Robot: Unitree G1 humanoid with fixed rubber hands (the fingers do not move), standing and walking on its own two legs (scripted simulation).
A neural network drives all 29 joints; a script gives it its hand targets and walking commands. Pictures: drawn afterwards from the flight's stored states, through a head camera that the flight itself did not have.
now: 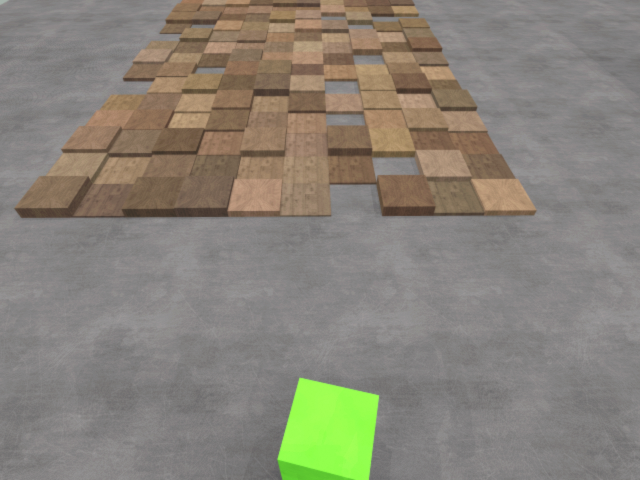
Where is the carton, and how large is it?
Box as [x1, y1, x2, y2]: [277, 378, 378, 479]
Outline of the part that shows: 299,378 277,459 282,479 368,479 378,395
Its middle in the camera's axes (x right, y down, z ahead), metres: +0.03 +0.53 +1.04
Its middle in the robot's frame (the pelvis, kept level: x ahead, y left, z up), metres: +0.38 -0.01 -0.64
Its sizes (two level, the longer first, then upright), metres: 0.210 0.200 0.250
